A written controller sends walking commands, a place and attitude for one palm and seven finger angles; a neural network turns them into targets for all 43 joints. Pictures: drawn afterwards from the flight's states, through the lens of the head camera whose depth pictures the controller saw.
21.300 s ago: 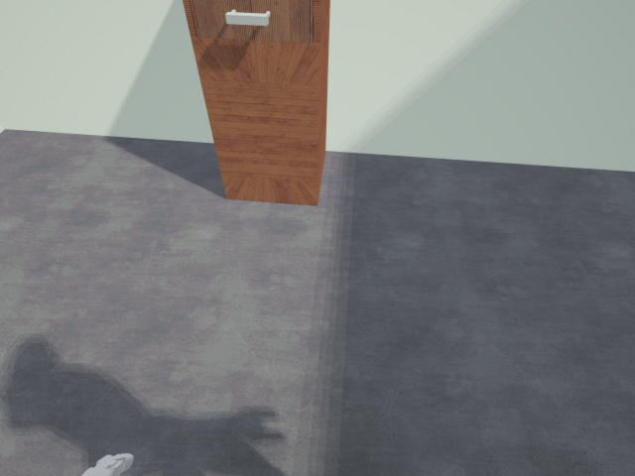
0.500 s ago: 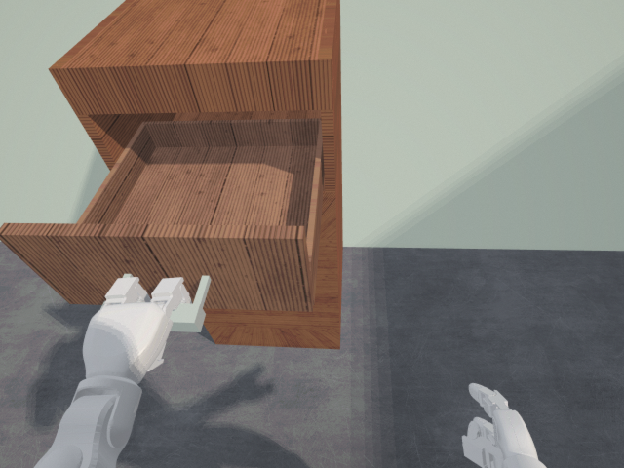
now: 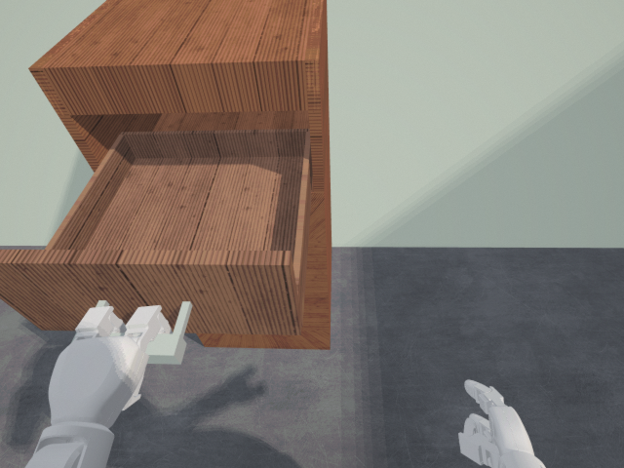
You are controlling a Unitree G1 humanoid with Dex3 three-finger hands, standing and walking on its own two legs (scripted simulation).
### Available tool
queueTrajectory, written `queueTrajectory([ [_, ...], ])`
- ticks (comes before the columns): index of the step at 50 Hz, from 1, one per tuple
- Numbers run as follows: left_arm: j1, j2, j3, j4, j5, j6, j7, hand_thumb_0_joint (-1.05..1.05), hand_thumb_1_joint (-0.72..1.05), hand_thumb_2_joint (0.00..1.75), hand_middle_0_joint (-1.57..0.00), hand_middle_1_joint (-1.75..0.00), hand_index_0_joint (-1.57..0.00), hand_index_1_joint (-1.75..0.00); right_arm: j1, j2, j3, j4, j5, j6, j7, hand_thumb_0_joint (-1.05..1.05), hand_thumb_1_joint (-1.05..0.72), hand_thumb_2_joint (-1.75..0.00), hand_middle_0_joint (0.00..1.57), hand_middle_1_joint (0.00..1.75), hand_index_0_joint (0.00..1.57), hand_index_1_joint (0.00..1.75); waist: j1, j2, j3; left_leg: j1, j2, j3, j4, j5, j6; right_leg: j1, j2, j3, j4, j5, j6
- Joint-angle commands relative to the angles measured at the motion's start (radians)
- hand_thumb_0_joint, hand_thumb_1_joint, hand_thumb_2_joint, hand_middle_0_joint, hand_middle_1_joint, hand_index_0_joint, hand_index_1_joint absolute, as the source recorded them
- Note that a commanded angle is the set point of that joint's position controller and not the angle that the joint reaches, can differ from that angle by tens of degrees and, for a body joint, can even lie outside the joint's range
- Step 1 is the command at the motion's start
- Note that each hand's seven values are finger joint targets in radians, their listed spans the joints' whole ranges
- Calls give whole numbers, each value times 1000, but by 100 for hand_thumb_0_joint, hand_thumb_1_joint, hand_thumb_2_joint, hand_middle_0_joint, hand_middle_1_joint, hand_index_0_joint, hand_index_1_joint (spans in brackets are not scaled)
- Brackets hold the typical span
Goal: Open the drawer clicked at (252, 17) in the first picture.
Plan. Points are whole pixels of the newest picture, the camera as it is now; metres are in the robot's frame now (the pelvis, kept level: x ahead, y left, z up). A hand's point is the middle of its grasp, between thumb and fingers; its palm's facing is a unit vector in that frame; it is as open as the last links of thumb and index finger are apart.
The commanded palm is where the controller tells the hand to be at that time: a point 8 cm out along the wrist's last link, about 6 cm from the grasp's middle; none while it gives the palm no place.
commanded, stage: pull the drawer open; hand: left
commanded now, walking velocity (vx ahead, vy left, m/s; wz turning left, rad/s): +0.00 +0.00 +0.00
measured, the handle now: (135, 328) +0.25 +0.25 +0.06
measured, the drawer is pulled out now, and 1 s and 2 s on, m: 0.30 0.30 0.30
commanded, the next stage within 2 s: open the thumb to release the handle in 0.12 s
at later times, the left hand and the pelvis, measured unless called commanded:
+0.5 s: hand (125, 373) +0.20 +0.25 +0.04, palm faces +0.06 -0.06 -1.00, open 7.6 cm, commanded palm +0.18 +0.26 +0.09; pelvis +0.00 +0.00 +0.00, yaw +2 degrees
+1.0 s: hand (133, 379) +0.20 +0.24 +0.04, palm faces +0.05 -0.07 -1.00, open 13.8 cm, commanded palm +0.18 +0.24 +0.09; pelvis -0.03 +0.00 +0.00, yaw +2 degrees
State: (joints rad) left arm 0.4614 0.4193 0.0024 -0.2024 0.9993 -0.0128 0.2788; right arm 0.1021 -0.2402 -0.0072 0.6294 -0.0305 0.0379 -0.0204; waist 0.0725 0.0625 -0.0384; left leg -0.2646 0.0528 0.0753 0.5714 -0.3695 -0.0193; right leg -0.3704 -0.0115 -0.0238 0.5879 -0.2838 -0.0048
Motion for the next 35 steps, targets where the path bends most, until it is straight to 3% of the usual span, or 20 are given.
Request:
queueTrajectory([
  [1, 66, 196, 207, -216, -6, 11, 70, 0, 90, 90, -40, -135, -40, -135, -151, -87, -35, -162, -3, -47, -3, 0, -90, -90, 20, 30, 20, 30, 63, -25, -177, -28, -68, -24, -42, 386, 25, 179, 22, 32, -37, 351, -24],
  [4, 112, 175, 195, -239, -11, 12, 80, 0, 90, 90, -40, -135, -40, -135, -145, -86, -39, -165, 2, -48, 4, 0, -90, -90, 20, 30, 20, 30, 64, 8, -203, -19, -64, -24, -30, 447, 21, 180, 24, 24, -23, 390, -25],
  [5, 103, 192, 212, -246, -10, 16, 85, 0, 90, 90, -40, -135, -40, -135, -145, -91, -41, -163, 0, -47, 4, 0, -90, -90, 20, 30, 20, 30, 64, 18, -215, -11, -61, -27, -30, 469, 17, 187, 25, 35, -24, 405, -27],
  [10, 123, 188, 217, -253, -13, 25, 98, 0, 90, 90, -40, -135, -40, -135, -147, -91, -43, -164, 0, -41, 6, 0, -90, -90, 20, 30, 20, 30, 61, -11, -214, -16, -59, -28, -22, 483, 17, 180, 26, 35, -15, 432, -26],
  [11, -188, 209, 183, -210, 10, 22, 108, 0, 90, 90, -40, -135, -40, -135, -152, -100, -35, -133, -2, -33, -6, 0, -90, -90, 20, 30, 20, 30, -8, -28, -162, -29, -64, -37, -13, 408, 20, 107, 26, 26, -15, 363, -20],
  [12, -183, 195, 193, -166, 13, 23, 113, 0, 83, 87, -40, -134, -40, -134, -139, -87, -47, -141, -6, -41, -12, 0, -90, -90, 20, 30, 20, 30, 20, 1, -178, -21, -63, -37, -16, 385, 22, 111, 25, 12, -16, 319, -23],
  [13, -159, 184, 182, -116, 21, 23, 114, 0, 76, 84, -39, -134, -39, -134, -134, -86, -43, -133, -6, -45, -15, 0, -90, -90, 20, 30, 20, 30, 16, -14, -160, -26, -63, -36, -18, 373, 22, 100, 31, 6, -20, 298, -24],
  [16, -152, 181, 171, -122, 12, 33, 110, 0, 55, 75, -38, -131, -38, -131, -126, -86, -50, -134, -3, -52, -21, 0, -90, -90, 20, 30, 20, 30, 34, -32, -252, 8, -63, -35, -14, 422, 22, 150, 25, 6, -17, 348, -21],
  [18, -164, 160, 133, -142, -4, 44, 90, 0, 41, 69, -36, -130, -36, -130, -138, -87, -47, -136, 1, -52, -25, 0, -90, -90, 20, 30, 20, 30, 28, -47, -260, 11, -65, -37, -16, 435, 23, 164, 22, 1, -18, 370, -16],
  [23, -238, 182, 118, -46, 15, 71, 46, 0, 6, 54, -34, -126, -34, -126, -162, -86, -28, -123, 2, -39, -35, 0, -90, -90, 20, 30, 20, 30, 29, -83, -153, -33, -73, -34, -47, 316, 29, 140, 21, -2, -50, 265, -15],
  [26, -304, 208, 123, -42, 20, 70, 26, 0, -15, 45, -32, -124, -32, -124, -162, -85, -21, -122, 1, -37, -40, 0, -90, -90, 20, 30, 20, 30, 32, -60, -168, -22, -74, -34, -57, 299, 30, 157, 19, 2, -61, 236, -17],
  [31, -275, 196, 115, -39, -1, 49, -4, 0, -50, 30, -30, -120, -30, -120, -164, -79, -16, -126, 5, -40, -43, 0, -90, -90, 20, 30, 20, 30, 39, -27, -164, -17, -78, -31, -65, 306, 28, 178, 18, 1, -72, 241, -17],
  [35, -300, 225, 148, -1, -7, 20, -8, 0, -50, 30, -30, -120, -30, -120, -159, -84, -21, -121, 4, -46, -47, 0, -90, -90, 20, 30, 20, 30, 38, -61, -133, -33, -78, -31, -75, 260, 30, 168, 20, 9, -95, 195, -15],
])
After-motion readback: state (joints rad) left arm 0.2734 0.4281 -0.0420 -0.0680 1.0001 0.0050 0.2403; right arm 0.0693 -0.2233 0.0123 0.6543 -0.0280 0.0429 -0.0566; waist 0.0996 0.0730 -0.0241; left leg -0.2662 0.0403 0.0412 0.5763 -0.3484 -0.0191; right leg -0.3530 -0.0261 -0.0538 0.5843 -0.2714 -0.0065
